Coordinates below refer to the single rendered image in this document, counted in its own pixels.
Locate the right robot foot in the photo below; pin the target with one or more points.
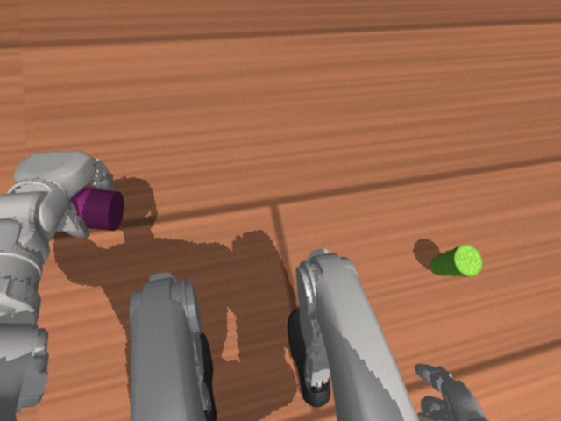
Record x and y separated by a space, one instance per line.
316 397

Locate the left robot foot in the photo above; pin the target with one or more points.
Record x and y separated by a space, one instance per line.
210 413

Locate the left robot arm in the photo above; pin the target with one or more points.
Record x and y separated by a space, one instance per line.
30 213

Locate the left robot hand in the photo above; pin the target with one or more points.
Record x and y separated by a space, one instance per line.
70 171

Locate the right robot hand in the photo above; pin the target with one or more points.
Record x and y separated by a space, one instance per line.
459 403

